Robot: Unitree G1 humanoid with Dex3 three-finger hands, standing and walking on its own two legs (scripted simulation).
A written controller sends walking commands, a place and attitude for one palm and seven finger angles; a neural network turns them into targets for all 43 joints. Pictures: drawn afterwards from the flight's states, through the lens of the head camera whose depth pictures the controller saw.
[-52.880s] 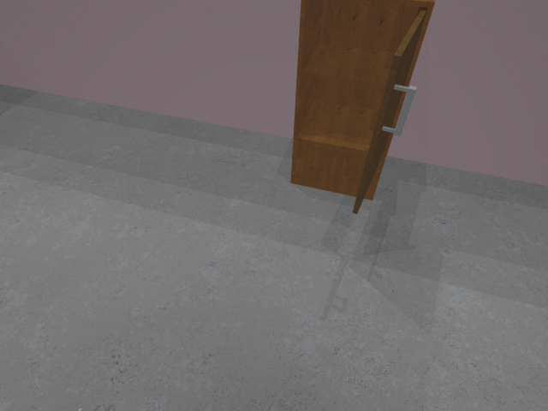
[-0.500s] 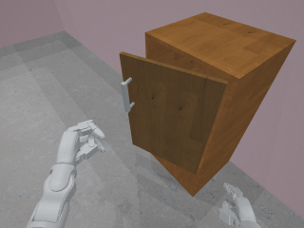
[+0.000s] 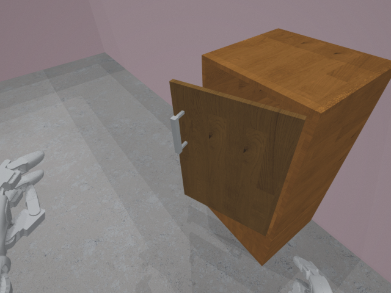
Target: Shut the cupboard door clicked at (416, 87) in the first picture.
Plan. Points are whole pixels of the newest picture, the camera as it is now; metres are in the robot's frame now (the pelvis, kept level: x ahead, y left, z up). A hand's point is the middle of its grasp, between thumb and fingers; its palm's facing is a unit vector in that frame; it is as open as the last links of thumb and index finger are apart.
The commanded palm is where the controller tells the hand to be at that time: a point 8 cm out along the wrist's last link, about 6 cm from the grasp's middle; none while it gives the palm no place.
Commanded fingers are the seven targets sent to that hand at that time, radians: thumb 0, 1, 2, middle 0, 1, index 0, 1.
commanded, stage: draw the hand back to the body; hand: left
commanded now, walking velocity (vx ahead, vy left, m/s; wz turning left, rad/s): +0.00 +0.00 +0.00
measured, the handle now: (180, 132) +0.62 +0.14 -0.04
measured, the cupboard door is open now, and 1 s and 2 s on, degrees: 21 21 21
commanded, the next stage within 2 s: step back with the hand held close in 0.34 s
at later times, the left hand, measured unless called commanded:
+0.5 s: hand (54, 213) +0.19 +0.25 +0.16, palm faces +0.42 -0.81 -0.41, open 7.4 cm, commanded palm +0.14 +0.28 +0.17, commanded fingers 0.00 0.90 0.90 -0.20 -0.30 -0.20 -0.30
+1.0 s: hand (37, 225) +0.17 +0.26 +0.16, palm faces +0.36 -0.79 -0.49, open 7.4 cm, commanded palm +0.11 +0.30 +0.17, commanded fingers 0.00 0.90 0.90 -0.20 -0.30 -0.20 -0.30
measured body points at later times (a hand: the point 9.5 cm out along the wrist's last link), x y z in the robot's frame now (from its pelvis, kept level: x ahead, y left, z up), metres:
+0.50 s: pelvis +0.00 -0.02 +0.00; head -0.03 -0.04 +0.45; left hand +0.16 +0.29 +0.18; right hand +0.18 -0.24 -0.08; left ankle -0.01 +0.06 -0.74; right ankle -0.04 -0.10 -0.74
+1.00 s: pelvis -0.04 +0.00 -0.01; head -0.04 +0.00 +0.44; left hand +0.14 +0.30 +0.18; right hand +0.13 -0.25 -0.09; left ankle -0.01 +0.06 -0.74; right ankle -0.03 -0.10 -0.74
